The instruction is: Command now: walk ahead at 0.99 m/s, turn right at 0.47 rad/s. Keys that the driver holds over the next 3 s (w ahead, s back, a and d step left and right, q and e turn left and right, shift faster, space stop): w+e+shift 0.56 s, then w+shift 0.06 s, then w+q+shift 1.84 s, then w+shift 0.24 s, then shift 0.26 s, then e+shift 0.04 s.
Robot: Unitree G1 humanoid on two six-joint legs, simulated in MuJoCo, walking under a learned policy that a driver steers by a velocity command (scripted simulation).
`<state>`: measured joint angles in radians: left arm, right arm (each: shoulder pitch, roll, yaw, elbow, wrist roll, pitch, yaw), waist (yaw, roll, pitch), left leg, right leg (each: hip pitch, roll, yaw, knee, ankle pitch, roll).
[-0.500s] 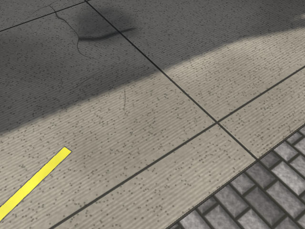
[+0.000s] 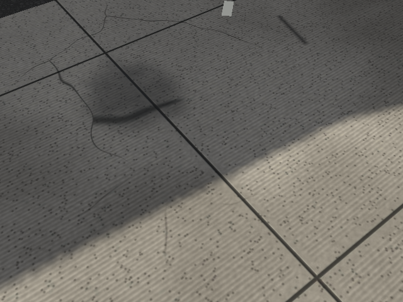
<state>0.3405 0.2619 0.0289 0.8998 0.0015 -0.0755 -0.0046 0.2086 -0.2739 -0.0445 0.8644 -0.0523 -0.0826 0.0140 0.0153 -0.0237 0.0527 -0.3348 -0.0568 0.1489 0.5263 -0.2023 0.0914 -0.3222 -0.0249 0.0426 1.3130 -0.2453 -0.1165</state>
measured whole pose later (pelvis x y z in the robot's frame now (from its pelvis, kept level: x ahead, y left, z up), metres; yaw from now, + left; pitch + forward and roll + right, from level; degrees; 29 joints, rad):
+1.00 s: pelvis +0.94 -0.22 +0.01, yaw -24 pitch +1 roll +2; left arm 0.06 0.26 -0.02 0.67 0.07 -0.08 -0.03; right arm 0.54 -0.29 -0.06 0.92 -0.01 -0.06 0.01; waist -0.07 -0.02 0.01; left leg -0.14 -0.15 -0.09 0.36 -0.24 0.10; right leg -0.62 -0.06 0.07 1.02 -0.27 0.00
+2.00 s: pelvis +1.84 -0.35 -0.01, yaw +30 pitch +2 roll +1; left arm 0.01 0.29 -0.02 0.56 0.02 -0.06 -0.01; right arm 0.46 -0.36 -0.09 0.79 -0.01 -0.05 0.02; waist -0.12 0.01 0.02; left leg 0.06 -0.16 -0.30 0.46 -0.48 0.13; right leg -0.55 -0.07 0.08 0.54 -0.10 0.04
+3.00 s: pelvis +2.44 +0.24 -0.01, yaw +69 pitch +0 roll -1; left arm 0.10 0.26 0.02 0.69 0.01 -0.11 -0.02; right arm 0.33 -0.28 -0.03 0.86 0.02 -0.03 0.00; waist 0.00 0.00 0.10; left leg -0.29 -0.11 -0.14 1.33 -0.50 -0.01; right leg -0.47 0.03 -0.08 0.53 -0.07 -0.05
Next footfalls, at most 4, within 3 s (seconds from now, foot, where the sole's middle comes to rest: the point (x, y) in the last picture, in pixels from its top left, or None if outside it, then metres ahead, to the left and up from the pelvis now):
0.34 right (243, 286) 0.52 -0.09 -0.76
0.76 left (252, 171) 0.98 -0.15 -0.76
1.18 right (329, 126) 1.23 -0.51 -0.76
1.62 left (279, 64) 1.66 -0.33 -0.76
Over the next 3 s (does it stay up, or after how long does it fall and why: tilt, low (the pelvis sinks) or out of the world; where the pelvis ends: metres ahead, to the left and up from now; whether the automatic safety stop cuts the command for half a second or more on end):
stays up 2.44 0.24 -0.01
